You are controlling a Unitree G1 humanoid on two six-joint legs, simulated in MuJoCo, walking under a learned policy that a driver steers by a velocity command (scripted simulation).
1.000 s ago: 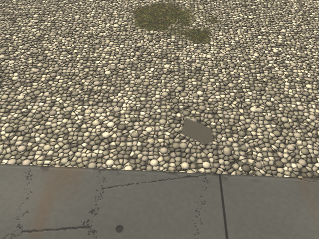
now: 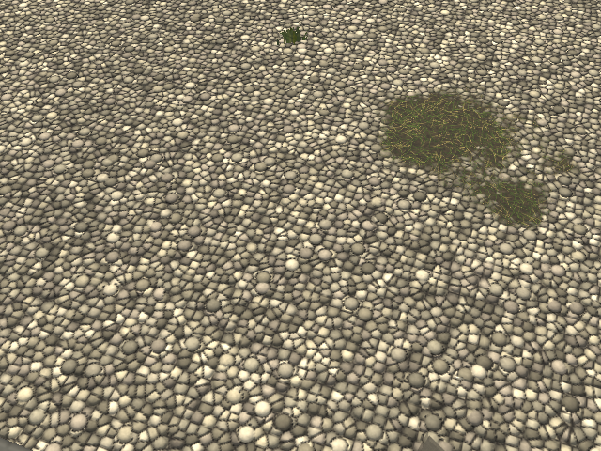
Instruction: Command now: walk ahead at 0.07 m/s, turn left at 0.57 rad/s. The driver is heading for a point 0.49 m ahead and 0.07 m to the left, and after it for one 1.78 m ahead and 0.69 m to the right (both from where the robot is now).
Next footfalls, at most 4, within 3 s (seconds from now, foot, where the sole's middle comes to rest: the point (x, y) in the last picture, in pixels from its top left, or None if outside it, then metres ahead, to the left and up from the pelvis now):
0.48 right None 0.16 -0.15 -0.76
0.90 left None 0.07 0.02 -0.76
1.24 right None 0.35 -0.12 -0.76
1.70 left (249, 412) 0.53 0.13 -0.76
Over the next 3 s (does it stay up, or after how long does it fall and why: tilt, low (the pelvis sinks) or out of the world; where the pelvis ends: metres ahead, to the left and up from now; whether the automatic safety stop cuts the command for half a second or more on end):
stays up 0.44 0.00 0.01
